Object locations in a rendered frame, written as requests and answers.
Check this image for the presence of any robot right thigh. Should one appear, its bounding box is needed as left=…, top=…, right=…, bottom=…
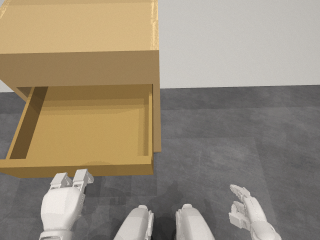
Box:
left=175, top=207, right=215, bottom=240

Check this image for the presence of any left robot hand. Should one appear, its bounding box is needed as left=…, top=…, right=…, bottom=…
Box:
left=41, top=168, right=94, bottom=231

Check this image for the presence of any right robot forearm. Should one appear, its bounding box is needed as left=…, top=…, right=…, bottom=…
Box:
left=250, top=220, right=282, bottom=240

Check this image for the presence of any drawer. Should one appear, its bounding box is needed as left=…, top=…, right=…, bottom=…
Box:
left=0, top=84, right=154, bottom=178

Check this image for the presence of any right robot hand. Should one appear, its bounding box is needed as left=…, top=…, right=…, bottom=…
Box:
left=228, top=184, right=267, bottom=231

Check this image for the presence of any right robot shin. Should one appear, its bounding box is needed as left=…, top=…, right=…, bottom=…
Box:
left=176, top=204, right=192, bottom=240

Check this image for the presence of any cabinet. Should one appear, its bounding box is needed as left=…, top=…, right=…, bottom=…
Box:
left=0, top=0, right=162, bottom=153

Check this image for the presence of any left robot forearm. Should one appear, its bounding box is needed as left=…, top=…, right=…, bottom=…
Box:
left=39, top=229, right=73, bottom=240

